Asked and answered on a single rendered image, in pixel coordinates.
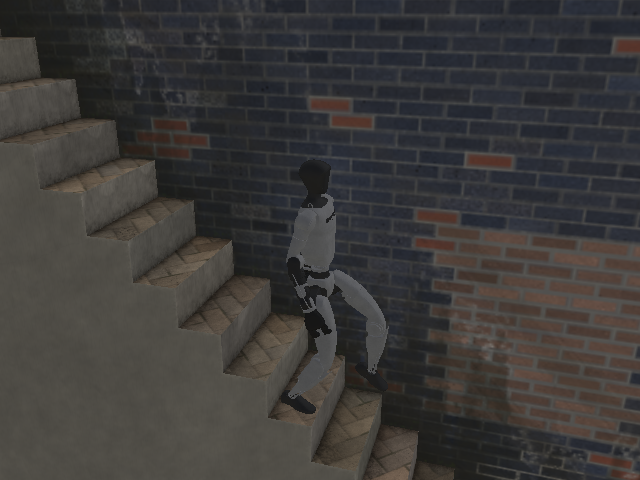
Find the robot left foot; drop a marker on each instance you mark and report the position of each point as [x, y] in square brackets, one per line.
[374, 379]

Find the right robot forearm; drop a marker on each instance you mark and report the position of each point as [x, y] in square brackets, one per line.
[293, 265]

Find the humanoid robot torso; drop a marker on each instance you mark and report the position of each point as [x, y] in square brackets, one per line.
[320, 248]

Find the right robot upper arm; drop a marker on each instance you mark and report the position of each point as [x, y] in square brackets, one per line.
[304, 224]

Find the robot right hand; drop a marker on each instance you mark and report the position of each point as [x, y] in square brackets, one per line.
[314, 321]

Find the left robot forearm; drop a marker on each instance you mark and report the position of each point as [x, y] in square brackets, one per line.
[306, 267]

